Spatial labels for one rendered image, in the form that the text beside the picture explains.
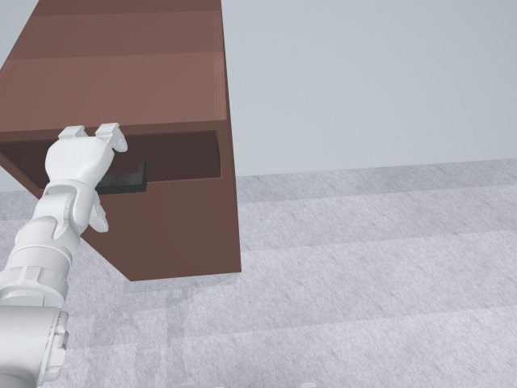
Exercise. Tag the left robot hand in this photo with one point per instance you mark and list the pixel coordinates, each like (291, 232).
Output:
(85, 159)

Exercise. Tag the drawer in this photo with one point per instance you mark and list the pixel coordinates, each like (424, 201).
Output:
(168, 156)

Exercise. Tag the handle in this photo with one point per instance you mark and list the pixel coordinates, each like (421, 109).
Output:
(123, 183)

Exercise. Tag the left robot forearm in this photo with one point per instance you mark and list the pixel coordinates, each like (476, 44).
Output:
(38, 266)

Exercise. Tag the robot left upper arm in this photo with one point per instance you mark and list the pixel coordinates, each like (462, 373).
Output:
(33, 341)

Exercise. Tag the cabinet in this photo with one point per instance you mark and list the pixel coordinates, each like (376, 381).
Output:
(152, 66)

